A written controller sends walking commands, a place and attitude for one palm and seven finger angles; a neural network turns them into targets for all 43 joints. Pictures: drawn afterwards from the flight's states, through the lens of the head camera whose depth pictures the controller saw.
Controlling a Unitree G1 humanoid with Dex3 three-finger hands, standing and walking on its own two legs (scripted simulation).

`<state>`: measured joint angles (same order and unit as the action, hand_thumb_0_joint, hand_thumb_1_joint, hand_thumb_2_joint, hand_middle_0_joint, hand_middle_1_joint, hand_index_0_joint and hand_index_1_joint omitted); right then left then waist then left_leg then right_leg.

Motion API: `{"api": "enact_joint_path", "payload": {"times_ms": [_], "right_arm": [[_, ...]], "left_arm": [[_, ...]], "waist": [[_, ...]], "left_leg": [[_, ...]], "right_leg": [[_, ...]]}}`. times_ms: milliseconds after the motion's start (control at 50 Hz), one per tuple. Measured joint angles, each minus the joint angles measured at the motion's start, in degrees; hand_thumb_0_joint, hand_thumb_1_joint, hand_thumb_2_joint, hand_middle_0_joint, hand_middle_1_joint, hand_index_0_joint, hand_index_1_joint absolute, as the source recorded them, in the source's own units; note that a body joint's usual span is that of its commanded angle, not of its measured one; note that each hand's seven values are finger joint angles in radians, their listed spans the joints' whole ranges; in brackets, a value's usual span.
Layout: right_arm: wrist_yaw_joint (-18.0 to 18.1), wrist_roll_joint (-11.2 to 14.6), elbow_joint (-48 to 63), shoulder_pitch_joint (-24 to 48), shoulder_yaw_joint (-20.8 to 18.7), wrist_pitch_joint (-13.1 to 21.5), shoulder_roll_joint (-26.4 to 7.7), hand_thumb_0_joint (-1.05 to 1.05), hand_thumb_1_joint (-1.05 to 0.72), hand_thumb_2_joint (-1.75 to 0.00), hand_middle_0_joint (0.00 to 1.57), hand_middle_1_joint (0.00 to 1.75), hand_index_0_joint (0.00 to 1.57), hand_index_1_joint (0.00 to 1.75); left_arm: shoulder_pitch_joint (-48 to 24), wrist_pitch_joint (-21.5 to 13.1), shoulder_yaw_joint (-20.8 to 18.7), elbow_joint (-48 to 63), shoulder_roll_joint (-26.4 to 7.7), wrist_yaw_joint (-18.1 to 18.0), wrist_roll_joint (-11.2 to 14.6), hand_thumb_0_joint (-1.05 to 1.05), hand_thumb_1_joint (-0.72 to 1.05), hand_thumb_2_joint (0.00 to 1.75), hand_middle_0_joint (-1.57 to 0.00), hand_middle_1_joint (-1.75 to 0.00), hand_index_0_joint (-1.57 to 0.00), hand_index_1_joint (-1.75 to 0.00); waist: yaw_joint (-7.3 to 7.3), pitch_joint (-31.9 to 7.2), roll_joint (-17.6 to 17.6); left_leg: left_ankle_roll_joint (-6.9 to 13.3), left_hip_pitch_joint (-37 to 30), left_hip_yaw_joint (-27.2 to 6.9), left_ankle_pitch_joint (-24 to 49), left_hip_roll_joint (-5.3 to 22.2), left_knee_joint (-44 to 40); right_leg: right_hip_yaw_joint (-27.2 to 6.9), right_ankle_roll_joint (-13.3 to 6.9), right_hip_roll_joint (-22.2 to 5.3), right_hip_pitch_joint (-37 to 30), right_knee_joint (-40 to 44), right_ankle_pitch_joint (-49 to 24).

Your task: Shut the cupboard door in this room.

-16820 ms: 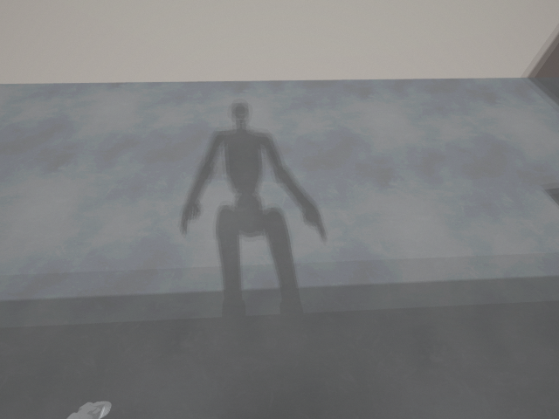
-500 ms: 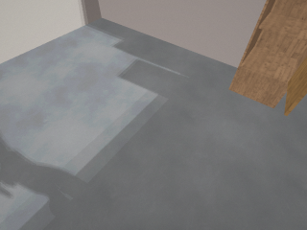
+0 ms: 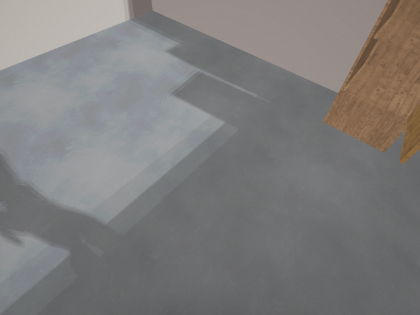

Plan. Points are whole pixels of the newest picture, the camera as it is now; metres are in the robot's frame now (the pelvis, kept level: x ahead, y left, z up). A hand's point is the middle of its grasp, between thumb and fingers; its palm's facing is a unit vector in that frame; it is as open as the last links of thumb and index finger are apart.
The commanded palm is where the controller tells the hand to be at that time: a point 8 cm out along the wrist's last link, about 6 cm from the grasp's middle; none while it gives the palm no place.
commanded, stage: stand and wait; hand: left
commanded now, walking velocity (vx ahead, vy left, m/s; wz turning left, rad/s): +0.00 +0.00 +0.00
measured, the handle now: out of the picture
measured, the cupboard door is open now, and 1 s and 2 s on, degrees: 97 97 97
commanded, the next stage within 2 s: turn or walk to find it in 0.30 s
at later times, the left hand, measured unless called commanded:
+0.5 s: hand out of the picture +0.02 +0.15 -0.16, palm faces +0.12 -0.97 -0.21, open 7.4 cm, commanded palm none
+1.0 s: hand out of the picture +0.03 +0.19 -0.15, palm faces +0.29 -0.91 -0.28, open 7.4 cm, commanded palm none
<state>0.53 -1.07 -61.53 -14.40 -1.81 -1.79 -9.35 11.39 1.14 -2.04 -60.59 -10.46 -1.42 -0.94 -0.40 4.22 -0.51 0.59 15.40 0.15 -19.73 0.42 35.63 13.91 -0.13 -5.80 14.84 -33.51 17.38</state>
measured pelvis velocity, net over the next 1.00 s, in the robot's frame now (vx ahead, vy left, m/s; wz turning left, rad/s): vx -0.01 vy -0.05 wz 0.31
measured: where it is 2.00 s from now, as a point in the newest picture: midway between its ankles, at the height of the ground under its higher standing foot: outside the picture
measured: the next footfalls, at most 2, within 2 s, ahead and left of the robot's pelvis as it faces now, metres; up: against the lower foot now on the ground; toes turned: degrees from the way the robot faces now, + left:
right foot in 1.06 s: +0.06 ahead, -0.17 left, +0.00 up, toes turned +16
left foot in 1.50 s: -0.07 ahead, +0.05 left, +0.00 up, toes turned +36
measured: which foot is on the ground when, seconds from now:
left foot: down 0.00-1.00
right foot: down 0.00-0.66, up 0.68-1.00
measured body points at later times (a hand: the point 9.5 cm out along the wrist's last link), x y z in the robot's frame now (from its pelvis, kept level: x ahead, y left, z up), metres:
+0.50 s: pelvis +0.01 -0.03 +0.01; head +0.03 -0.04 +0.46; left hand +0.01 +0.20 -0.15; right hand +0.05 -0.27 -0.16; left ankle -0.01 +0.10 -0.73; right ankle -0.02 -0.13 -0.73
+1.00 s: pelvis -0.01 -0.05 +0.01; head +0.03 -0.04 +0.46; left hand +0.01 +0.23 -0.13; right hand +0.12 -0.26 -0.15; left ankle +0.00 +0.09 -0.73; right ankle +0.01 -0.19 -0.70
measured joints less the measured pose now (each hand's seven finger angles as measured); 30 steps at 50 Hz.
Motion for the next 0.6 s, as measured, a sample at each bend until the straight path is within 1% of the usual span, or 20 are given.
{"api": "enact_joint_path", "payload": {"times_ms": [20,40,100,140,180,200,220,240,280,320,400,460,500,560,600], "right_arm": [[0.01,-0.08,0.09,-0.09,0.05,0.21,0.2,0.01,-0.91,-0.9,0.2,0.3,0.2,0.3],[0.12,-0.12,0.19,-0.18,0.16,0.54,0.45,0.01,-0.91,-0.9,0.2,0.3,0.2,0.3],[0.79,-0.11,0.07,-0.37,0.52,1.55,1.27,0.01,-0.91,-0.9,0.2,0.3,0.2,0.3],[1.08,-0.13,-0.43,-0.46,0.73,1.89,1.59,0.01,-0.91,-0.9,0.2,0.3,0.2,0.3],[1.32,-0.15,-1.19,-0.46,0.8,1.9,1.49,0.01,-0.91,-0.9,0.2,0.3,0.2,0.3],[1.33,-0.06,-1.56,-0.46,0.78,1.88,1.36,0.01,-0.91,-0.9,0.2,0.3,0.2,0.3],[1.3,0.1,-1.87,-0.5,0.76,1.9,1.23,0.01,-0.91,-0.9,0.21,0.3,0.2,0.3],[1.22,0.31,-2.14,-0.44,0.71,1.95,1.12,0.01,-0.91,-0.9,0.21,0.3,0.2,0.3],[1.02,0.64,-2.68,0.23,0.49,1.85,0.27,0.01,-0.91,-0.9,0.21,0.3,0.2,0.3],[0.92,0.57,-2.7,0.62,0.41,1.63,-0.38,0.01,-0.91,-0.9,0.21,0.3,0.2,0.3],[0.91,0.45,-2.2,1.2,0.55,1.45,-1.09,0.01,-0.91,-0.9,0.2,0.3,0.2,0.3],[0.83,0.43,-1.79,1.29,0.47,0.97,-1.5,0.01,-0.91,-0.9,0.2,0.3,0.2,0.3],[0.75,0.39,-1.46,1.18,0.24,0.48,-1.84,0.01,-0.91,-0.9,0.2,0.3,0.2,0.3],[0.57,0.37,-1.15,1.41,-0.33,-0.45,-2.3,0.01,-0.91,-0.9,0.2,0.3,0.2,0.3],[0.37,0.47,-0.75,1.86,-0.59,-0.77,-2.38,0.01,-0.91,-0.9,0.2,0.3,0.2,0.3]], "left_arm": [[-0.11,0.22,-0.08,-0.02,-0.3,0.0,0.1,0.0,0.91,0.9,-0.2,-0.3,-0.2,-0.3],[-0.28,0.49,-0.09,-0.08,-0.59,-0.01,0.17,0.0,0.91,0.9,-0.2,-0.3,-0.2,-0.3],[-1.13,0.87,0.18,-0.33,-1.24,-0.06,0.2,0.0,0.91,0.9,-0.2,-0.3,-0.2,-0.3],[-1.59,0.65,0.41,-0.38,-1.29,-0.01,0.23,0.0,0.91,0.9,-0.2,-0.3,-0.2,-0.3],[-1.78,0.17,0.74,-0.36,-1.08,0.07,0.33,0.0,0.91,0.9,-0.2,-0.3,-0.2,-0.3],[-1.72,-0.21,0.92,-0.35,-0.96,0.12,0.37,0.0,0.91,0.9,-0.2,-0.3,-0.2,-0.3],[-1.48,-0.7,1.13,-0.35,-0.94,0.14,0.39,0.0,0.91,0.9,-0.2,-0.3,-0.2,-0.3],[-1.09,-1.27,1.31,-0.45,-1.01,0.08,0.39,0.0,0.91,0.9,-0.2,-0.3,-0.2,-0.3],[-0.47,-1.82,1.7,-1.54,-0.21,-0.07,0.41,0.0,0.91,0.9,-0.2,-0.3,-0.2,-0.3],[0.6,-2.0,1.95,-2.27,0.32,0.09,0.43,0.0,0.91,0.9,-0.2,-0.3,-0.2,-0.3],[1.95,-1.58,1.96,-2.69,0.88,0.03,0.55,0.0,0.91,0.9,-0.2,-0.3,-0.2,-0.3],[2.19,-1.08,1.63,-2.16,1.2,-0.02,0.56,0.0,0.91,0.9,-0.2,-0.3,-0.2,-0.3],[2.05,-0.89,1.34,-1.5,1.36,-0.01,0.44,0.0,0.91,0.9,-0.2,-0.3,-0.2,-0.3],[1.8,-0.87,0.87,-0.44,1.42,0.03,-0.07,0.0,0.91,0.9,-0.2,-0.3,-0.2,-0.3],[1.76,-0.88,0.57,0.01,1.15,0.09,-0.32,0.0,0.91,0.9,-0.2,-0.3,-0.2,-0.3]], "waist": [[-0.06,-0.06,-0.56],[-0.03,-0.1,-0.95],[0.52,-0.2,-1.31],[0.68,-0.58,-0.92],[0.64,-1.06,-0.38],[0.54,-1.28,-0.2],[0.38,-1.53,-0.26],[0.18,-1.74,-0.56],[0.38,-1.67,0.92],[0.69,-2.15,1.68],[0.85,-2.32,1.78],[0.63,-1.79,1.64],[0.63,-1.15,1.68],[0.28,0.12,1.25],[0.07,1.01,0.4]], "left_leg": [[0.18,-0.11,0.23,-0.01,-0.4,-0.22],[0.41,-0.32,0.37,0.24,-0.72,-0.77],[0.84,-1.5,-0.2,2.18,-1.56,-4.12],[0.84,-2.3,-0.98,3.71,-1.84,-6.69],[0.51,-2.99,-1.69,4.88,-2.03,-8.71],[0.24,-3.23,-1.93,5.19,-2.17,-9.26],[-0.08,-3.33,-1.99,5.2,-2.44,-9.31],[-0.42,-3.3,-1.8,4.87,-2.81,-8.83],[-1.08,-4.16,-2.14,4.3,-1.97,-8.55],[-1.84,-5.13,-2.3,4.78,-1.38,-9.6],[-2.24,-5.56,-2.8,4.88,-0.74,-10.02],[-2.47,-4.16,-3.2,4.22,-0.37,-7.62],[-2.3,-2.21,-1.98,3.5,0.27,-4.05],[-2.34,0.68,0.43,-2.1,1.04,2.43],[-2.44,1.07,1.98,-3.04,1.26,2.69]], "right_leg": [[-0.24,0.3,-0.47,0.3,-0.59,0.29],[-1.35,0.84,-0.4,0.78,-1.65,1.22],[-6.64,1.5,1.22,2.48,-8.3,7.64],[-8.83,1.8,2.14,2.57,-10.05,9.4],[-9.95,2.13,2.55,1.14,-7.09,8.35],[-10.27,2.23,2.59,-0.23,-3.66,6.17],[-10.55,2.25,2.42,-1.95,0.72,2.41],[-10.92,1.92,2.07,-3.43,4.05,-0.91],[-10.52,0.78,2.94,-4.65,4.6,-0.21],[-10.3,-0.02,3.5,-5.35,4.92,0.83],[-9.77,-0.71,4.17,-5.95,5.37,1.0],[-8.61,-1.04,4.42,-5.9,4.82,1.34],[-7.11,-1.22,4.4,-5.91,4.12,1.85],[-4.93,-1.14,3.75,-5.67,2.3,3.01],[-3.88,-0.73,2.86,-5.37,0.81,3.85]]}}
